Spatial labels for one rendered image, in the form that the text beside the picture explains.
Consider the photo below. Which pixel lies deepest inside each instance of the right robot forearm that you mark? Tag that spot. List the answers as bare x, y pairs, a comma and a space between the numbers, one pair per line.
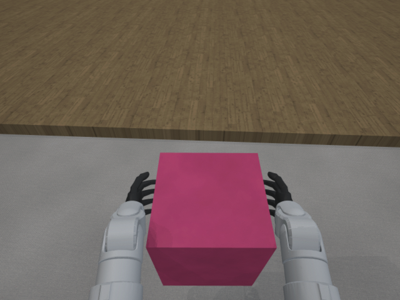
303, 255

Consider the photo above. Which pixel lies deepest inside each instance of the left robot forearm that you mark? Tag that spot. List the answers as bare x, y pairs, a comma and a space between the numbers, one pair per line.
121, 255

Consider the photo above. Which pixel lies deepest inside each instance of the robot left hand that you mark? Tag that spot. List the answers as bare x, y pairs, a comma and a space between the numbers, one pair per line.
136, 193

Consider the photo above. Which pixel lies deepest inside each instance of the robot right hand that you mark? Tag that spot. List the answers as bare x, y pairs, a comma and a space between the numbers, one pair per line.
281, 192

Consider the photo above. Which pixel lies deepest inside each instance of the carton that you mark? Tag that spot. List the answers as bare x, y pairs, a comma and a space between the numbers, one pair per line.
210, 223

